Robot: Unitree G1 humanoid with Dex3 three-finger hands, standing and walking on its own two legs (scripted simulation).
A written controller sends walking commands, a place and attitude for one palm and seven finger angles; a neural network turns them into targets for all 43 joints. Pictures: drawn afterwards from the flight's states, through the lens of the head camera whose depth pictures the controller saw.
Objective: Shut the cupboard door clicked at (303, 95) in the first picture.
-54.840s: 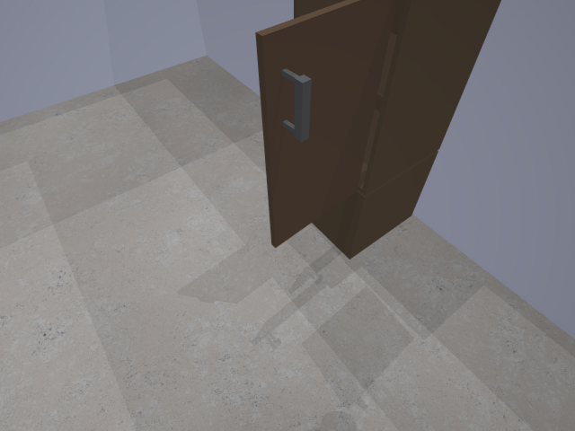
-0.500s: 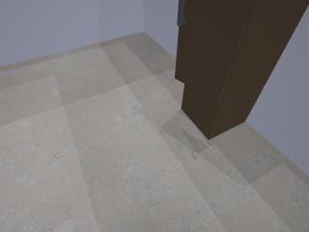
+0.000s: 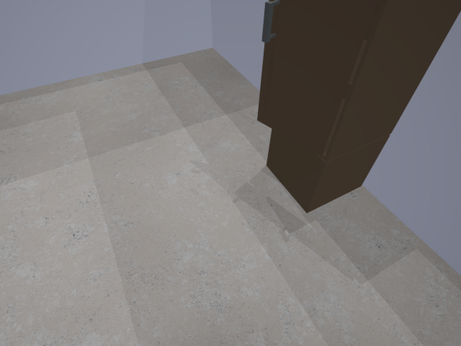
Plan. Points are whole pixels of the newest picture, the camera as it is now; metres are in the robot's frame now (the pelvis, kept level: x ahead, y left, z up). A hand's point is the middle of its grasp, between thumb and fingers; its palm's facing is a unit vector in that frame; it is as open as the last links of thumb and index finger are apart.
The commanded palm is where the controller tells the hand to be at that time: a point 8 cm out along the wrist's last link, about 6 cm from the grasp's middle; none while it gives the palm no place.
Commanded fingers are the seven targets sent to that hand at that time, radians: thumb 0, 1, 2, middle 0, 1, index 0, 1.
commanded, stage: look to check the result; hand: left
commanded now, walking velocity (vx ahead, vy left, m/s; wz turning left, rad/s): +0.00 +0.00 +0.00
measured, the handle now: (271, 21) +1.09 -0.09 +0.11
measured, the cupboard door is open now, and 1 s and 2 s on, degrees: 18 18 18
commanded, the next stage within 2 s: walk to a spot facing it in 0.48 s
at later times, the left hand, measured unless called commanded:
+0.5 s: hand out of the picture +0.03 +0.19 -0.17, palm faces +0.01 -0.97 -0.24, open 7.4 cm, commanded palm none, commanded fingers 0.00 0.90 0.90 -0.20 -0.30 -0.20 -0.30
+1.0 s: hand out of the picture +0.03 +0.22 -0.20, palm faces +0.20 -0.96 -0.21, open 7.4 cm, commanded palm none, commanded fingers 0.00 0.90 0.90 -0.20 -0.30 -0.20 -0.30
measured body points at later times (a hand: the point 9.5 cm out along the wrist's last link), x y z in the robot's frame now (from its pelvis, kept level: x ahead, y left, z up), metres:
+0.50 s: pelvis +0.01 +0.00 +0.00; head +0.02 -0.01 +0.45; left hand +0.03 +0.24 -0.15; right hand +0.04 -0.26 -0.16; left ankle +0.03 +0.11 -0.74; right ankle -0.02 -0.11 -0.74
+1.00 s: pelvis +0.01 +0.02 -0.03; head +0.03 +0.04 +0.42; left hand +0.02 +0.27 -0.18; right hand +0.07 -0.23 -0.17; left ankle +0.03 +0.11 -0.75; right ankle -0.02 -0.11 -0.72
